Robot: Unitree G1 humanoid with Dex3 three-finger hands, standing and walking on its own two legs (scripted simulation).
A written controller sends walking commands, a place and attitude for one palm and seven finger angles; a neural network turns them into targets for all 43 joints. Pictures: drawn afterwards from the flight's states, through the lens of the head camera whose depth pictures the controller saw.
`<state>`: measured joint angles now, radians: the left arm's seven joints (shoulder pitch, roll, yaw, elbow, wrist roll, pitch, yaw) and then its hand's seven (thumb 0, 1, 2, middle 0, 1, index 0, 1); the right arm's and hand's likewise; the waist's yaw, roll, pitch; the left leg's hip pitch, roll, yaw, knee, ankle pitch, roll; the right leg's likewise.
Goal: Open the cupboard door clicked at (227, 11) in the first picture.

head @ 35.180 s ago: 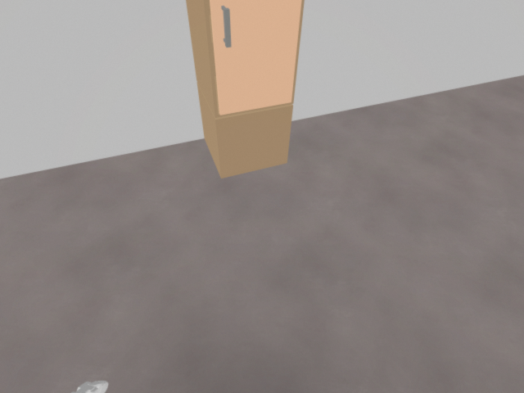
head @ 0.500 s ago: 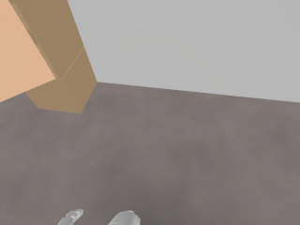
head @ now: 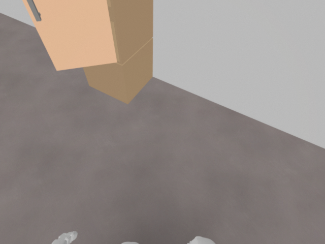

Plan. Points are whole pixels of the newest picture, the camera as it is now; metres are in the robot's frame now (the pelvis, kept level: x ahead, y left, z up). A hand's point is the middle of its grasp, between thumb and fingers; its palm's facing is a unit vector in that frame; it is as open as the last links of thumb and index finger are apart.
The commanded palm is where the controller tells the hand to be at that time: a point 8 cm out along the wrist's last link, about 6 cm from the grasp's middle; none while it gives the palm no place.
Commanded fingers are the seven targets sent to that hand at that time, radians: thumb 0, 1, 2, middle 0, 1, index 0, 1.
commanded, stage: turn to face it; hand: left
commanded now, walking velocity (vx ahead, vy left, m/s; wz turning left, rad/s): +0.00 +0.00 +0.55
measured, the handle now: (32, 3) +1.01 +0.64 +0.04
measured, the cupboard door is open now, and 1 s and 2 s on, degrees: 46 46 46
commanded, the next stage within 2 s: take the last steps up to it in 0.40 s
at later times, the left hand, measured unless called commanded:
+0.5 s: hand out of the picture -0.02 +0.19 -0.19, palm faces +0.29 -0.94 -0.19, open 7.4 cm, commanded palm none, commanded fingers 0.00 0.90 0.90 -0.20 -0.30 -0.20 -0.30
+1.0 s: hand out of the picture +0.00 +0.17 -0.16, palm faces +0.41 -0.89 -0.18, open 7.4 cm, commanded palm none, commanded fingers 0.00 0.90 0.90 -0.20 -0.30 -0.20 -0.30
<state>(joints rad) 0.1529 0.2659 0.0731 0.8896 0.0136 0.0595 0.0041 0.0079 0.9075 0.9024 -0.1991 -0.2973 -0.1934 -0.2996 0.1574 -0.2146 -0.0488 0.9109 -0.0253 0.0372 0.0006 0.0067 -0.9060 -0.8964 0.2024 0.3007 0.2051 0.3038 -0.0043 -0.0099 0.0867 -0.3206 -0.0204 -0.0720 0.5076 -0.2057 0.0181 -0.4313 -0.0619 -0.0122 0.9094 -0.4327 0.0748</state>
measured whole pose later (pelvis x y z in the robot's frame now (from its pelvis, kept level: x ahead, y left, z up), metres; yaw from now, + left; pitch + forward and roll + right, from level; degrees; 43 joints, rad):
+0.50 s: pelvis +0.01 -0.01 -0.01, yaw +14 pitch +0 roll +0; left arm 0.25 0.22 0.05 0.96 0.01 0.05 0.01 0.01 0.90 0.90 -0.20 -0.30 -0.20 -0.30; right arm 0.10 -0.21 -0.04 0.94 -0.02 0.03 0.00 0.01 -0.91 -0.90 0.20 0.30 0.20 0.30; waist 0.02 -0.07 0.11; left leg -0.30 -0.01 0.05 0.61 -0.29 0.04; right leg -0.31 -0.12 -0.08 0.84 -0.53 0.06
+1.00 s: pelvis +0.07 +0.01 +0.01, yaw +21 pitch +0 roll +1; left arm 0.36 0.14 0.03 1.04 0.02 -0.05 0.00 0.00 0.90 0.90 -0.20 -0.30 -0.20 -0.30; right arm 0.24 -0.22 -0.07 1.02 -0.02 0.03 0.04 0.01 -0.91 -0.90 0.20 0.30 0.20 0.30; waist 0.01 0.00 0.03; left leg -0.52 0.06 0.03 0.92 -0.24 -0.04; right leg -0.06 -0.10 -0.12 0.33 -0.27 0.03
